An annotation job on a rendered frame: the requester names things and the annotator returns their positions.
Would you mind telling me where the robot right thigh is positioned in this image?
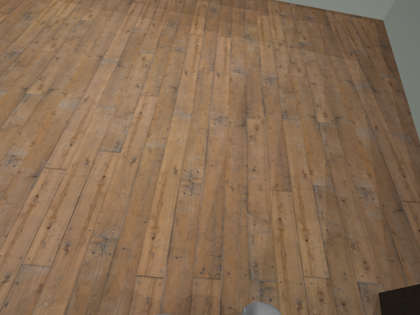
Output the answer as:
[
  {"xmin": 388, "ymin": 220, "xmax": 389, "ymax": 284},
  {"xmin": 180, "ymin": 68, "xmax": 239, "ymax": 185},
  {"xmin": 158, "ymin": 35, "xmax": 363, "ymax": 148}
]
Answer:
[{"xmin": 241, "ymin": 302, "xmax": 281, "ymax": 315}]

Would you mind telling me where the cupboard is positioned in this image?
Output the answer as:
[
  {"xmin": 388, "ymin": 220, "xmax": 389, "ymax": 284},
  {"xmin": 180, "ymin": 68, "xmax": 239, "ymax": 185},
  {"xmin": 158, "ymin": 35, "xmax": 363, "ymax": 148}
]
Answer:
[{"xmin": 379, "ymin": 284, "xmax": 420, "ymax": 315}]

